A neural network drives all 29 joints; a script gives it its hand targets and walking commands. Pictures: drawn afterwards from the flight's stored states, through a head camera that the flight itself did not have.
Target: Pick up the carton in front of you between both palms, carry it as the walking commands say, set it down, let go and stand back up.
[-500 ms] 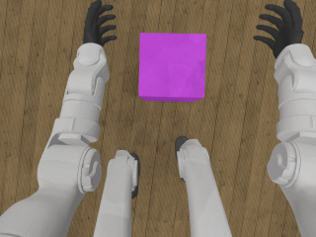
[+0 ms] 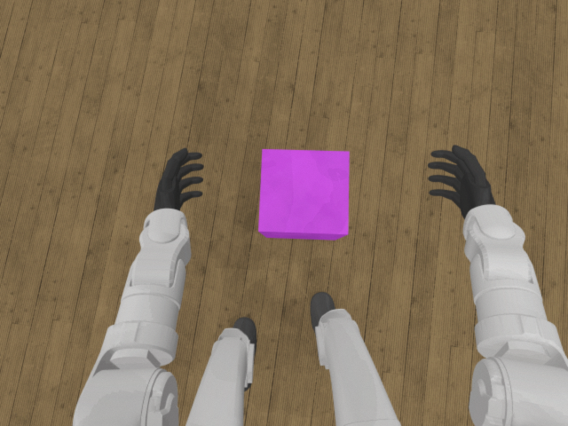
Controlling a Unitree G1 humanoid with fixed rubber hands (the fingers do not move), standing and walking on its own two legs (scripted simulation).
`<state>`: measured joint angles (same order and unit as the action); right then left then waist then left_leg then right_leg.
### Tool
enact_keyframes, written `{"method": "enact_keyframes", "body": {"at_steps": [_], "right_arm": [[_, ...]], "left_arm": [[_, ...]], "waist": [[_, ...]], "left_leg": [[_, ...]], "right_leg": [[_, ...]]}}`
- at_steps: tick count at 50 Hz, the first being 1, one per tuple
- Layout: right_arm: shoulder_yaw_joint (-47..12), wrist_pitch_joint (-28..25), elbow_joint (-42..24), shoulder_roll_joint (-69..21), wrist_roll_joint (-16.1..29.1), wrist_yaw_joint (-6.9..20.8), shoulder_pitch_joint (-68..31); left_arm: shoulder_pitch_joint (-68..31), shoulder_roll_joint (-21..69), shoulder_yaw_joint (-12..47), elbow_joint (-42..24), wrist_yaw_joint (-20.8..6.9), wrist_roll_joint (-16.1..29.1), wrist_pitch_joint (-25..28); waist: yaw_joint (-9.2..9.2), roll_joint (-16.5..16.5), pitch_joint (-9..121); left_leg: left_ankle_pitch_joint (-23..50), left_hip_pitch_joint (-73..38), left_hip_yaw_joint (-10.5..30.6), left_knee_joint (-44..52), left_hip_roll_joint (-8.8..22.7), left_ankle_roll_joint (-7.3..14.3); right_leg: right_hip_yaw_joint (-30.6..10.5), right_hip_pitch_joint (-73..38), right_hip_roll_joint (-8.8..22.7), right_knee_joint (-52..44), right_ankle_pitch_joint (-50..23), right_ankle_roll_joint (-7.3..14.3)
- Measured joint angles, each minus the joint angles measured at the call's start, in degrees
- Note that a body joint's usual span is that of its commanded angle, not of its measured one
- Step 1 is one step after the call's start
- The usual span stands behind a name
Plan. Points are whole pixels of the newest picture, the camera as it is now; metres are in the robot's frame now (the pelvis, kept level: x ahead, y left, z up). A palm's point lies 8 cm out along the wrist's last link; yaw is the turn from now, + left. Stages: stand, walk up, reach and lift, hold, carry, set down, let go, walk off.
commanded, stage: let go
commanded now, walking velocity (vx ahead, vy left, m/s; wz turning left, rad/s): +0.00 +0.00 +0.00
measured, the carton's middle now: (302, 199) +0.48 -0.07 -0.57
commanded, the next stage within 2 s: stand in 1.02 s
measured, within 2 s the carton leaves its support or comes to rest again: neither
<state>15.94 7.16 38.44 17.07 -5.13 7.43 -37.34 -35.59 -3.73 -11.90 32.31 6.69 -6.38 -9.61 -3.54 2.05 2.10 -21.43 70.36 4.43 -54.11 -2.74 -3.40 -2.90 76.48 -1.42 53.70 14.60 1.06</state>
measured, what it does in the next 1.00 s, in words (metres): rises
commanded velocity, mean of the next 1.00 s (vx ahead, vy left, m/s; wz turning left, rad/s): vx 0.00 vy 0.00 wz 0.00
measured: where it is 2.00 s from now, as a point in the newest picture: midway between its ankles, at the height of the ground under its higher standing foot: (284, 353)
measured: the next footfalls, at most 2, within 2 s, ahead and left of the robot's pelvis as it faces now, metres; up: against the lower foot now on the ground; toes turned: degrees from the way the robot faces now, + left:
none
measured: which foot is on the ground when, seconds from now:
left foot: down 0.00-1.00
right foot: down 0.00-1.00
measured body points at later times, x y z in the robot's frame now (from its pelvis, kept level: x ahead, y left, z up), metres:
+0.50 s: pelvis +0.06 +0.03 +0.08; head +0.14 +0.03 +0.52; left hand +0.27 +0.24 -0.01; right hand +0.24 -0.22 +0.00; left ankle +0.02 +0.15 -0.66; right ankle +0.07 -0.10 -0.66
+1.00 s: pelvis +0.07 +0.03 +0.09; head +0.09 +0.03 +0.53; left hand +0.25 +0.26 +0.01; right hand +0.23 -0.21 +0.01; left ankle +0.02 +0.15 -0.66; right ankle +0.07 -0.10 -0.66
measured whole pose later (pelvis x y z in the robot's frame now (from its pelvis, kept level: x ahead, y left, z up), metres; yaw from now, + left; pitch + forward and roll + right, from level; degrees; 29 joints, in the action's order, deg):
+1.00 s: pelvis +0.07 +0.03 +0.09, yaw -2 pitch -3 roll -1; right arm 2.5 8.5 23.5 12.7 -1.3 3.1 13.0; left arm 12.5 -11.4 -2.0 25.5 -3.1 -0.7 -5.6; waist 0.0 1.6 -5.0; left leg -18.9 3.1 4.2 -25.3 -0.6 0.4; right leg -2.6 8.1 -1.1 24.0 12.8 -1.0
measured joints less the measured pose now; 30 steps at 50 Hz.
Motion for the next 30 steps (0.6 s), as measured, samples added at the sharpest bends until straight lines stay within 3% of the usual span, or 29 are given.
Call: {"method": "enact_keyframes", "body": {"at_steps": [9, 18, 30], "right_arm": [[-4.7, -3.8, -4.2, -1.7, 4.0, -0.6, 17.3], [-9.1, -7.1, -8.4, -4.6, 5.1, -2.6, 34.8], [-13.5, -5.7, -12.9, -4.9, 5.7, -3.3, 50.4]], "left_arm": [[15.4, -1.6, 3.0, -0.5, -3.4, 1.5, 5.1], [30.7, -3.7, 5.4, -1.6, -6.2, 2.9, 8.8], [47.0, -7.8, 9.1, -6.1, -8.7, 5.4, 8.5]], "waist": [[0.29, -1.1, 0.4], [1.39, -1.8, 0.0], [2.90, -1.6, -3.7]], "left_leg": [[1.0, -16.0, 0.3, 8.8, 1.2, 0.4], [2.1, -32.9, 0.6, 16.9, 1.6, 1.7], [3.8, -57.6, 0.0, 27.8, 1.5, 3.9]], "right_leg": [[0.2, -16.0, -0.6, -8.7, -0.8, 0.1], [0.5, -33.7, -0.3, -17.4, -1.7, -0.7], [-0.1, -59.3, 0.6, -29.9, -3.8, -2.3]]}}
